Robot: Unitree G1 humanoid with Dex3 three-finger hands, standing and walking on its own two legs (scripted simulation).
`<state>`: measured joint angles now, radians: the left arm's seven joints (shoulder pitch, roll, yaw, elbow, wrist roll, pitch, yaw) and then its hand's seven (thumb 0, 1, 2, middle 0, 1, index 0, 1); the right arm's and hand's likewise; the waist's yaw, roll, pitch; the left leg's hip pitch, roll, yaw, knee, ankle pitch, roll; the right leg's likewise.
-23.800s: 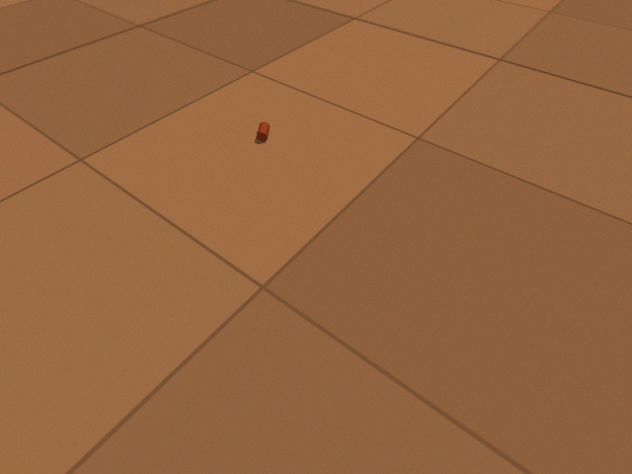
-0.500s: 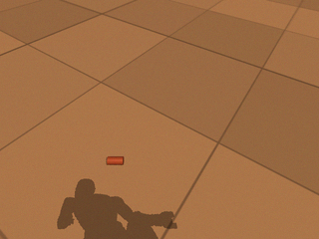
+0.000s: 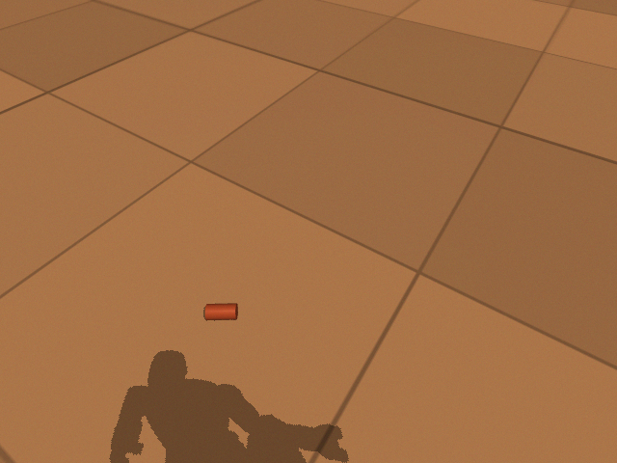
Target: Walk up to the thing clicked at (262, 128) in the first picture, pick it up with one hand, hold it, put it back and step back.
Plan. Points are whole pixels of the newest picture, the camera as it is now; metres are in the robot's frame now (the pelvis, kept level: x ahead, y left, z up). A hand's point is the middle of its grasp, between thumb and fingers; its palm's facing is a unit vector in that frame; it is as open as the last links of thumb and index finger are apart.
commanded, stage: stand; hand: left
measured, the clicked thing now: (221, 311) +0.77 +0.30 -0.75
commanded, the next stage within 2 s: walk up in 0.46 s
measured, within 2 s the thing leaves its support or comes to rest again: neither
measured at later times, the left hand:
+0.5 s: hand out of the picture +0.09 +0.25 -0.15, palm faces -0.02 -0.94 -0.35, open 7.4 cm
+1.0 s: hand out of the picture +0.17 +0.35 -0.17, palm faces -0.03 -0.94 -0.33, open 7.4 cm
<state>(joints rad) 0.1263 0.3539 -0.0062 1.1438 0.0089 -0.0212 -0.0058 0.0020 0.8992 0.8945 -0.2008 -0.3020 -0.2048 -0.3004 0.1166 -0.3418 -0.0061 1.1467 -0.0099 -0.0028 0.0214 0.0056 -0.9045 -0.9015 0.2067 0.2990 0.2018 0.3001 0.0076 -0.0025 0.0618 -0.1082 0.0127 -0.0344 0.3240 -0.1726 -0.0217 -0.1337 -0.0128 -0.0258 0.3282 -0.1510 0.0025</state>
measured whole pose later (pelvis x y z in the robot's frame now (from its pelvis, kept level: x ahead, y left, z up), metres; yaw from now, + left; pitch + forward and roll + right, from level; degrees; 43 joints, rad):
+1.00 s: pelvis +0.13 +0.07 -0.01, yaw +0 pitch -4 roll +0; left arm 0.31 0.44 0.07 0.98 0.01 -0.02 -0.05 0.00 0.90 0.89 -0.20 -0.30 -0.20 -0.30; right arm 0.32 -0.36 -0.06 0.94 -0.02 -0.07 0.05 0.01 -0.90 -0.90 0.21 0.30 0.20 0.30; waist -0.01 -0.06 0.07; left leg -0.15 0.02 0.08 0.46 -0.24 0.03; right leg -0.45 -0.01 0.06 0.99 -0.32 -0.02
